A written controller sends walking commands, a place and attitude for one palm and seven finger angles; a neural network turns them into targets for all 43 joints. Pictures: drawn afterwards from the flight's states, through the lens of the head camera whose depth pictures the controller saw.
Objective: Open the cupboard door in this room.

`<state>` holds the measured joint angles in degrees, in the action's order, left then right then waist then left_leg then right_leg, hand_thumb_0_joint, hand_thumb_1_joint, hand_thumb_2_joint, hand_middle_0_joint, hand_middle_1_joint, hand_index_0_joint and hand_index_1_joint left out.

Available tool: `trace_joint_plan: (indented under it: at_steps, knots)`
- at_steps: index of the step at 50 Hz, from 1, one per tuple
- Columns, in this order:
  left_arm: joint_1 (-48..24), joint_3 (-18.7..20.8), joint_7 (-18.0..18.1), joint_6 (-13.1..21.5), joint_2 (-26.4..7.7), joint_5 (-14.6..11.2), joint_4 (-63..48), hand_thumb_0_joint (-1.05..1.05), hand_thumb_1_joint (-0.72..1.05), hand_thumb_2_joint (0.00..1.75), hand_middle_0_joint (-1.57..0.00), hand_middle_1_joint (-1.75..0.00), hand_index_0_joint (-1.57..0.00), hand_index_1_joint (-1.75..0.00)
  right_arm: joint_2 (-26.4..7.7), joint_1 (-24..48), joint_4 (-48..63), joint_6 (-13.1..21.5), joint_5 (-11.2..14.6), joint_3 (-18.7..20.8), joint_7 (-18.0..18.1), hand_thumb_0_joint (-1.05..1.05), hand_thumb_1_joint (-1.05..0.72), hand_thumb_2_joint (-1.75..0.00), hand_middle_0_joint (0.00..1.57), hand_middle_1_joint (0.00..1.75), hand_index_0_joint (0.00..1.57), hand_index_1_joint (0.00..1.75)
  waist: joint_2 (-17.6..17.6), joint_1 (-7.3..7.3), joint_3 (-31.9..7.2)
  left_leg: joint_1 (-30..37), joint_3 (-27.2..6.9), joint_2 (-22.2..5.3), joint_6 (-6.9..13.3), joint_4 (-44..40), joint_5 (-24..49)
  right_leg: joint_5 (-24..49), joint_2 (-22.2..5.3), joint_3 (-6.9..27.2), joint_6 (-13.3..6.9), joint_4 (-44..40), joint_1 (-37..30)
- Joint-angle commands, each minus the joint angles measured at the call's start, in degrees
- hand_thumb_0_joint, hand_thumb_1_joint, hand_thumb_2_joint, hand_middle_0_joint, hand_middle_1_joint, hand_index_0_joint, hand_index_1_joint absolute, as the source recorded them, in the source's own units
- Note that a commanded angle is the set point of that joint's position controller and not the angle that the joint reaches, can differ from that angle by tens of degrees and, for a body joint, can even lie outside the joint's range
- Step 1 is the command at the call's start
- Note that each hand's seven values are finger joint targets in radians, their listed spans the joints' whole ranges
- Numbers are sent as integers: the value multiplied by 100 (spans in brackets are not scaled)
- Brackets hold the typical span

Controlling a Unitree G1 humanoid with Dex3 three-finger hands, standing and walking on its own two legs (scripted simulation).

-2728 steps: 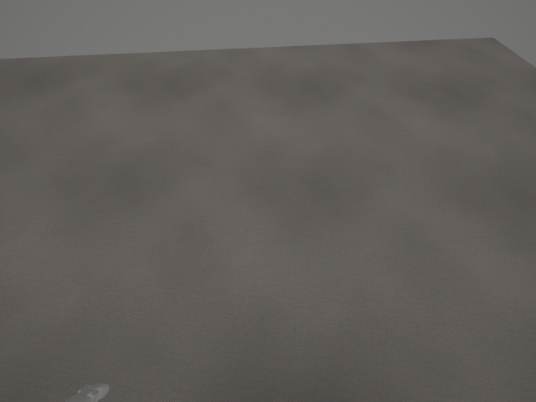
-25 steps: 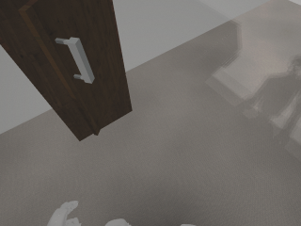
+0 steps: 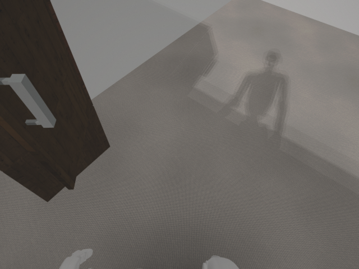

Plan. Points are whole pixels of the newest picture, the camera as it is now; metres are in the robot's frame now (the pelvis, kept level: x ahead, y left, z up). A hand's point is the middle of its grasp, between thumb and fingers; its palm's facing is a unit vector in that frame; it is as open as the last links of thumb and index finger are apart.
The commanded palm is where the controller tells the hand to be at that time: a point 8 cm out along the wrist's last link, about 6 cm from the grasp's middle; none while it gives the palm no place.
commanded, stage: walk to a spot facing it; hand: left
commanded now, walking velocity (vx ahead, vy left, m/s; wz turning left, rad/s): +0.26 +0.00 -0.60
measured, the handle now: (25, 104) +0.43 +0.38 +0.08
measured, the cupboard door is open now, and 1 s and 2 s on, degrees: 41 41 41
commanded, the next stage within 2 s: turn to face it in 1.94 s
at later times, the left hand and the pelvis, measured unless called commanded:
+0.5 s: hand (115, 259) +0.15 +0.17 -0.19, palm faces -0.21 -0.96 -0.18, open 7.4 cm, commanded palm none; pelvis +0.11 -0.02 -0.01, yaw -17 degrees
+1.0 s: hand (210, 135) +0.54 -0.08 -0.16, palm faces -0.58 -0.79 -0.23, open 7.4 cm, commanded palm none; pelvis +0.28 -0.13 -0.02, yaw -31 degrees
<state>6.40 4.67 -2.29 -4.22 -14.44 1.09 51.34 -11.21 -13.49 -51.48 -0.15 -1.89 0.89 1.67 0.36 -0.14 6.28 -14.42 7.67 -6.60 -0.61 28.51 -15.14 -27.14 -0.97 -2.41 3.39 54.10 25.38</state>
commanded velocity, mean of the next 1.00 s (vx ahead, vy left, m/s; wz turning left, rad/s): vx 0.34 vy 0.00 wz -0.45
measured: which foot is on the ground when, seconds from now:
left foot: down 0.00-0.12, up 0.14-0.48, down 0.50-0.92, up 0.94-1.00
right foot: up 0.00-0.10, down 0.12-0.50, up 0.52-0.92, down 0.94-1.00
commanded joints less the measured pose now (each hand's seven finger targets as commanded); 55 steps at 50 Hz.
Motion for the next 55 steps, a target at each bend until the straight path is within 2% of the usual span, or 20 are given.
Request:
trace_joint_plan:
  at_steps: [1, 4, 5, 6, 7, 12, 20, 23, 24, 25, 26, 30, 33, 40, 44, 45, 46, 47, 52, 55]
  knots:
    - [-295, -2, -24, 183, -221, -10, -536, 0, 90, 90, -20, -30, -20, -30, -1370, -454, 198, 35, -5, 440, 40, 0, -90, -90, 20, 30, 20, 30, -1322, -276, -903, 897, -482, -1340, 667, -547, 2566, -16, 32, -309, -125, -1074, -354]
    - [274, 53, -28, 247, -401, 24, -334, 0, 90, 90, -20, -30, -20, -30, -1379, -257, 225, -9, 17, 457, -20, 0, -90, -90, 20, 30, 20, 30, -906, 33, -954, 114, -174, -1191, 264, 61, 421, 785, 136, -498, -310, -2737, -1702]
    - [755, 156, 18, 290, -806, 67, -159, 0, 90, 90, -20, -30, -20, -30, -1165, -104, 299, -10, 72, 418, -63, 0, -90, -90, 20, 30, 20, 30, 158, 314, -986, -1011, 180, -814, -12, 952, -702, 423, -507, 393, -598, -3419, -2790]
    - [1292, 307, 113, 345, -1478, 84, 5, 0, 90, 90, -20, -30, -20, -30, -692, 477, 659, -10, 117, 279, -123, 0, -90, -90, 20, 30, 20, 30, 2210, 701, -700, -2721, 546, 137, -380, 2554, -2602, 365, -2061, 2892, -1334, -4151, -3321]
    - [1620, 338, 218, 369, -1549, -7, 50, 0, 90, 90, -20, -30, -20, -30, -1015, 987, 834, -60, 72, 299, -119, 0, -90, -90, 20, 30, 20, 30, 1626, 936, -550, -3075, -408, 68, -322, 3385, -2322, 115, -2379, 3409, -1760, -4299, -2949]
    - [628, 179, 252, 591, -852, 34, -87, 0, 90, 90, -20, -30, -20, -30, -789, 651, 434, -9, 48, 393, -239, 0, -90, -90, 20, 30, 20, 30, 767, 94, -413, -2141, -637, -10, -430, 3077, -548, 1152, -1269, 1808, -1396, -4073, -1952]
    - [988, 219, 154, 651, -975, 39, 175, 0, 90, 90, -20, -30, -20, -30, -683, 1024, 581, 213, 97, 372, -248, 0, -90, -90, 20, 30, 20, 30, 884, 217, -271, -1344, -464, 402, -353, 1259, -395, 1487, -1133, 2113, -1433, -3795, -1795]
    - [564, 230, 151, 634, -840, 10, 108, 0, 90, 90, -20, -30, -20, -30, -876, -67, 209, 338, 96, 411, -134, 0, -90, -90, 20, 30, 20, 30, 418, -384, -579, 783, -389, 473, -254, -193, 126, 1567, -669, 1739, -1073, -2826, -782]
    - [586, 166, 108, 621, -471, -26, 19, 0, 90, 90, -20, -30, -20, -30, -1363, -885, -44, 398, 16, 512, -44, 0, -90, -90, 20, 30, 20, 30, -663, -692, -1044, 2080, -1427, -398, 51, -643, -656, 1220, -47, 1232, -784, -1401, 96]
    - [735, 69, 47, 618, -124, -70, -146, 0, 90, 90, -20, -30, -20, -30, -1965, -1627, -152, 424, -107, 623, -1, 0, -90, -90, 20, 30, 20, 30, -2211, -836, -1495, 2801, -3633, -2209, 755, -1318, -1170, -832, 564, 233, -437, 736, 1288]
    - [380, 105, 39, 646, -379, 8, -235, 0, 90, 90, -20, -30, -20, -30, -1778, -1570, -134, 367, -70, 536, 0, 0, -90, -90, 20, 30, 20, 30, -1420, -820, -1149, 2121, -4077, -2453, 1125, -1608, -1546, -648, 131, 678, -524, 1643, 1555]
    - [169, 66, -129, 543, -102, 95, -79, 0, 90, 90, -20, -30, -20, -30, -899, -631, 3, 474, -4, 316, 0, 0, -90, -90, 20, 30, 20, 30, -912, -157, -253, 883, -1671, -1475, 625, -1711, 152, 1014, -537, 406, -312, 1839, 1595]
    - [97, -25, -166, 455, 83, 87, -72, 0, 90, 90, -20, -30, -20, -30, -854, -906, -200, 520, 20, 292, 8, 0, -90, -90, 20, 30, 20, 30, -867, -133, -614, 1228, -609, -1191, 564, -1535, 1503, 1265, -518, 132, -254, 873, 1323]
    - [-999, -117, -142, 463, 138, 92, -344, 0, 90, 90, -20, -30, -20, -30, -782, -1426, -525, 425, -47, 246, -67, 0, -90, -90, 20, 30, 20, 30, -720, -386, -160, 1114, 49, -1248, 566, -1579, 1889, 1599, -304, -387, -406, -1203, 692]
    - [-93, -62, -59, 564, -103, 75, -55, 0, 90, 90, -20, -30, -20, -30, -947, -1322, -662, 362, -7, 228, -71, 0, -90, -90, 20, 30, 20, 30, -657, 181, -743, 1111, 419, -1158, 347, -74, 3996, 1425, 171, -710, -750, -2111, -1282]
    - [939, 38, 0, 636, -416, 90, 276, 0, 90, 90, -20, -30, -20, -30, -919, -1093, -617, 372, 66, 211, -103, 0, -90, -90, 20, 30, 20, 30, -296, 677, -1222, 240, 612, -915, 141, 1137, 3830, 1617, 59, -445, -936, -2338, -2986]
    - [1923, 249, 109, 693, -1101, 105, 554, 0, 90, 90, -20, -30, -20, -30, -618, -1106, -441, 391, 173, 154, -140, 0, -90, -90, 20, 30, 20, 30, 1123, 1012, -1995, -1520, 881, -198, -139, 3127, 1167, 1537, -1513, 1620, -1504, -2693, -4784]
    - [2131, 280, 174, 669, -1409, -57, 640, 0, 90, 90, -20, -30, -20, -30, -518, -785, -231, 392, 208, 166, -109, 0, -90, -90, 20, 30, 20, 30, 1385, 972, -2025, -2547, 186, 318, -230, 4689, -2084, 2877, -2616, 3295, -2040, -3425, -4832]
    - [343, -20, 267, 754, -413, -17, 309, 0, 90, 90, -20, -30, -20, -30, -219, -954, -684, 145, 29, 225, -147, 0, -90, -90, 20, 30, 20, 30, 772, -200, -477, -1661, -542, -374, -290, 3562, -424, 2396, -1407, 862, -1358, -4141, -1536]
    - [461, -31, 208, 855, -320, -36, 462, 0, 90, 90, -20, -30, -20, -30, -151, -907, -736, 100, 20, 225, -210, 0, -90, -90, 20, 30, 20, 30, 581, -259, -416, -1541, -330, -207, -344, 2769, 92, 2291, -1125, 591, -1351, -4302, -1436]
